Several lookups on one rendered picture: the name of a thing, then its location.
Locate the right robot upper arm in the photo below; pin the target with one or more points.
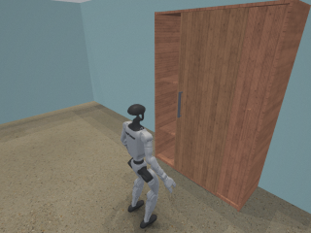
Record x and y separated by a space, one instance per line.
147 139

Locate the right robot forearm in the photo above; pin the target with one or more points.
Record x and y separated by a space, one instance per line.
155 166

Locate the robot foot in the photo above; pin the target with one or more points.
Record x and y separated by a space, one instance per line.
139 204
144 224

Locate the right robot foot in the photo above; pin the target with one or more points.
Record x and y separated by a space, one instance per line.
144 224

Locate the right robot hand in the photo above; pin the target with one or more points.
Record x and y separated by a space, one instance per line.
168 183

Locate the left robot upper arm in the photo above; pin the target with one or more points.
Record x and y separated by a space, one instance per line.
123 133

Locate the wardrobe door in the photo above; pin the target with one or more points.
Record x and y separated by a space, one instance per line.
264 29
210 49

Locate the left robot foot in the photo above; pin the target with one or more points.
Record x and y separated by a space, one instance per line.
139 204

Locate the handle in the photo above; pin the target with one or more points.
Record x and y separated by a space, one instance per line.
245 124
179 103

